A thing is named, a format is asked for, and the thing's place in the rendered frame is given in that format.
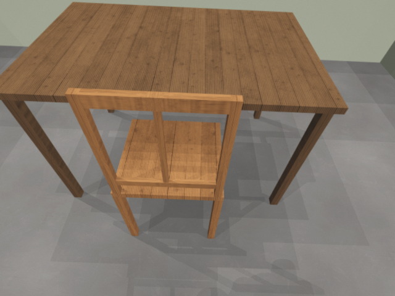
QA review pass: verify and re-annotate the chair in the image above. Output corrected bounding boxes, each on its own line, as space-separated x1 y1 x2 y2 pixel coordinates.
65 88 243 239

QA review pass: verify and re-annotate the table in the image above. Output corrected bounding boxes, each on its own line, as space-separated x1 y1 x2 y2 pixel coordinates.
0 2 348 205

